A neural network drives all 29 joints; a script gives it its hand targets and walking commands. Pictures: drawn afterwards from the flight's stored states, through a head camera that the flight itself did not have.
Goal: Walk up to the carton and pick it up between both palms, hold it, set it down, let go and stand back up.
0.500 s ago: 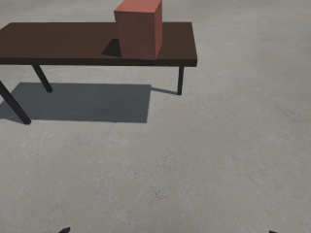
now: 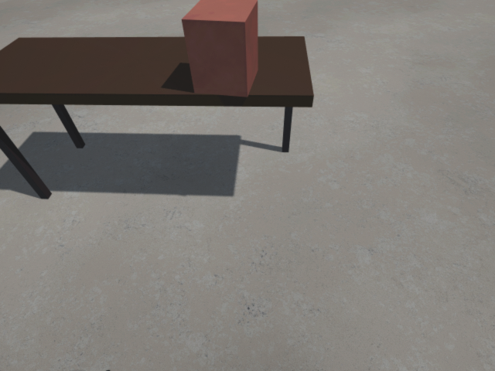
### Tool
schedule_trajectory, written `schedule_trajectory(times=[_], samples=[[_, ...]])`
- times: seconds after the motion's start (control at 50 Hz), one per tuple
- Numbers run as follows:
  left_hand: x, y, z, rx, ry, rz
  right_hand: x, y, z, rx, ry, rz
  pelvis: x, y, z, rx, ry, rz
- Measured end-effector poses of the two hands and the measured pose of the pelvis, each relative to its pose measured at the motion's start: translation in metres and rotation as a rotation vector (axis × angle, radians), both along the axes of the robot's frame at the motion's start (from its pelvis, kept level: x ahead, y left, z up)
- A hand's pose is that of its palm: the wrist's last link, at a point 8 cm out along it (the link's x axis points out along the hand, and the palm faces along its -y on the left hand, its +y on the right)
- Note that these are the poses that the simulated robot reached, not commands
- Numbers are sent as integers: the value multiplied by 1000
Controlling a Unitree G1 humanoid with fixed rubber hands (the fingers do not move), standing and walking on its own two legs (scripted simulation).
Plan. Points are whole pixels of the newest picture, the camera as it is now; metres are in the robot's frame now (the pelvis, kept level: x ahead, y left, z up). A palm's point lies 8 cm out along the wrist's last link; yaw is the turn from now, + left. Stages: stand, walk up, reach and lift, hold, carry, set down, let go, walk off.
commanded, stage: stand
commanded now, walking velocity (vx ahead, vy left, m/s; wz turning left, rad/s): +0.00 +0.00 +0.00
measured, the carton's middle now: (224, 48) +1.15 +0.13 +0.02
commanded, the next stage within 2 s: walk up in 1.54 s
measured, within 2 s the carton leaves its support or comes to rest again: neither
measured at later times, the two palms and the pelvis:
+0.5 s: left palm out of the picture +0.10 +0.29 -0.11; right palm out of the picture +0.09 -0.29 -0.10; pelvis +0.00 +0.00 +0.00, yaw +0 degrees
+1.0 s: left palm out of the picture +0.09 +0.29 -0.11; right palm out of the picture +0.09 -0.30 -0.10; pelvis +0.00 +0.00 +0.00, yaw +0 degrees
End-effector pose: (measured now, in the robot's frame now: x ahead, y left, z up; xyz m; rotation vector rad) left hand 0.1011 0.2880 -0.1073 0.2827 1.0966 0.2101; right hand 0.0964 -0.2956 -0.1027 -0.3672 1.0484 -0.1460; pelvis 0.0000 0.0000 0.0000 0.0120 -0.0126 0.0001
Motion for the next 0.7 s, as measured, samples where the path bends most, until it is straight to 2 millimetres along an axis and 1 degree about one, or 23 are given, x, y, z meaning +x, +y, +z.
schedule_trajectory(times=[0.24, 0.7], samples=[[-4, 1, -1, -2, 19, 7, -4, 0, 0, -1, 16, -6, 0, 1, 2, -1, -1, 0], [-7, 2, 0, -3, 34, 14, -5, 0, 1, 0, 26, -12, 2, 1, 4, -2, -7, 0]])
